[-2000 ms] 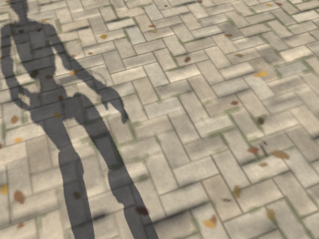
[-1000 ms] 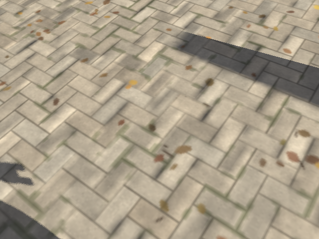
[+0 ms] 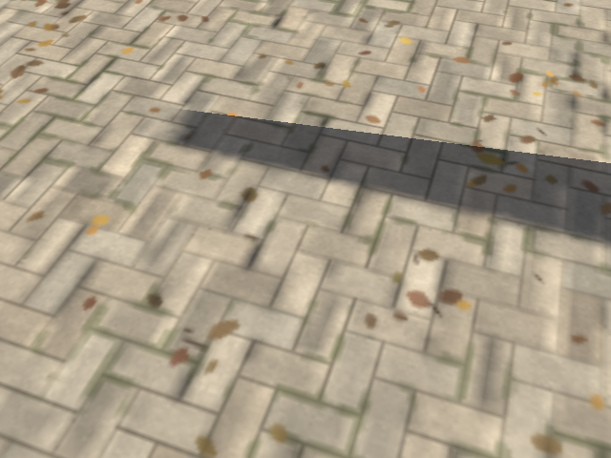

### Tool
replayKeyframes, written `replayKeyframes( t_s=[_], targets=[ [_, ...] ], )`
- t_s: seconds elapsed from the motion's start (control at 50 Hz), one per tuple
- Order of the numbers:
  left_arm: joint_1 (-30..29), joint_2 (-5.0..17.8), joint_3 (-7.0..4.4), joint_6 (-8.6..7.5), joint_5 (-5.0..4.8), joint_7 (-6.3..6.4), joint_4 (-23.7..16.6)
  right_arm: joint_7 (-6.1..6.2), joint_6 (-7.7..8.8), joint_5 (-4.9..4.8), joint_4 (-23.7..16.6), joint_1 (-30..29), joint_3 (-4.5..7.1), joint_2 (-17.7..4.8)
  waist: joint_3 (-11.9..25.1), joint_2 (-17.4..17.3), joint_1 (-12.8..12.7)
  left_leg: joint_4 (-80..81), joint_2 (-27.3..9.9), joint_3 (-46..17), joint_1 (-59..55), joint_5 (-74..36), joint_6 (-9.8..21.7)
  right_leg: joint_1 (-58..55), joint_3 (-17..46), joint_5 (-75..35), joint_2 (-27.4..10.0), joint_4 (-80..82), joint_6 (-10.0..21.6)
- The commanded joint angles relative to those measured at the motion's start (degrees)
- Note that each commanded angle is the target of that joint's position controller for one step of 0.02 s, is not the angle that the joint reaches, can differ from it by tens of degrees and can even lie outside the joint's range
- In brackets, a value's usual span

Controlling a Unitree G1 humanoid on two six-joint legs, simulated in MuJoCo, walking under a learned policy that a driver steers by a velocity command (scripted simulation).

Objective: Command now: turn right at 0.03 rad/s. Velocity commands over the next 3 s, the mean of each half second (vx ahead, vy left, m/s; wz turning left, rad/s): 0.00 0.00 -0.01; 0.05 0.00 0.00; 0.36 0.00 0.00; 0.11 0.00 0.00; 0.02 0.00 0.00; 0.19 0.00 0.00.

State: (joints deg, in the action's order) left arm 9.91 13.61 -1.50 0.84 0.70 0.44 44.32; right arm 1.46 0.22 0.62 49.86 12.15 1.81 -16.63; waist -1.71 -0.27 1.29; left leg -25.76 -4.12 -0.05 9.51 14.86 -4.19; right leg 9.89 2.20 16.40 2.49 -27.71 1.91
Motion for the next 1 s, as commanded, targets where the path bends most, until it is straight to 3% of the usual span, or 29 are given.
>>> replayKeyframes(
  t_s=[0.02, 0.44, 0.84, 0.88, 0.92, 0.94, 0.98, 1.0],
  targets=[
    [-0.9, 6.9, -1.91, -0.72, -0.13, 0.25, -1.9, 0.50, 0.58, -0.10, -1.7, 0.1, 1.34, -6.5, 2.5, 1.0, -0.2, 2.1, -0.4, -0.1, 0.0, -9.5, 0.3, -0.9, 5.5, -16.1, -5.5, 5.2, 1.7],
    [1.5, 6.8, -1.49, -0.71, -0.66, 1.16, 9.9, 1.42, 0.01, -0.38, 5.5, 2.5, 0.84, -4.8, 0.2, 0.4, -0.5, 2.7, 0.8, 0.9, 0.2, -8.5, 1.2, 0.2, 2.7, -13.8, -3.6, 5.1, 0.3],
    [3.2, 5.4, -0.66, -0.45, -0.86, 1.48, 15.6, 1.63, 0.11, -0.45, 9.9, 6.2, -0.07, -2.3, -1.0, 0.2, -0.9, 2.6, 1.7, 1.2, 1.4, -7.1, 1.8, 1.4, 1.4, -11.1, -2.9, 5.3, -0.3],
    [4.6, 5.6, -0.82, -0.20, -1.25, 1.71, 16.4, 1.80, -0.07, -0.84, 10.7, 7.5, -0.15, -1.5, -0.4, 1.2, -1.2, 0.4, 3.9, 3.6, 2.3, 5.9, 2.5, 1.9, 1.0, 6.3, -2.0, 6.1, 0.7],
    [5.2, 7.5, -1.47, -0.35, -1.77, 1.80, 15.9, 2.00, 0.24, -1.13, 9.6, 5.9, -0.05, -1.5, -4.9, 3.6, -2.0, -3.9, 5.1, 4.4, 8.1, 18.1, 4.0, 6.6, 5.2, 26.2, -4.5, 8.9, 3.5],
    [6.3, 8.3, -1.78, -0.86, -1.89, 1.66, 15.8, 1.84, 0.87, -1.12, 8.8, 4.9, -0.19, -0.8, -6.9, 5.7, -2.6, -7.0, 5.2, 4.5, 11.5, 18.3, 4.5, 7.1, 9.7, 30.7, -7.5, 11.2, 5.3],
    [9.4, 10.8, -2.77, -2.14, -2.27, 1.30, 16.2, 0.89, 2.66, -1.45, 7.8, 4.2, -0.63, 1.4, -7.3, 11.5, -3.5, -17.0, 4.6, 4.1, 14.7, 12.2, 5.4, 6.2, 22.1, 34.4, -15.9, 16.8, 10.3],
    [8.7, 10.7, -2.85, -2.66, -2.31, 1.25, 15.8, 0.31, 3.51, -1.85, 7.5, 4.1, -0.48, 1.2, -8.0, 11.4, -2.9, -19.4, 3.1, 2.1, 14.8, 12.1, 6.7, 7.7, 25.5, 33.3, -18.2, 18.1, 11.7]
  ],
)
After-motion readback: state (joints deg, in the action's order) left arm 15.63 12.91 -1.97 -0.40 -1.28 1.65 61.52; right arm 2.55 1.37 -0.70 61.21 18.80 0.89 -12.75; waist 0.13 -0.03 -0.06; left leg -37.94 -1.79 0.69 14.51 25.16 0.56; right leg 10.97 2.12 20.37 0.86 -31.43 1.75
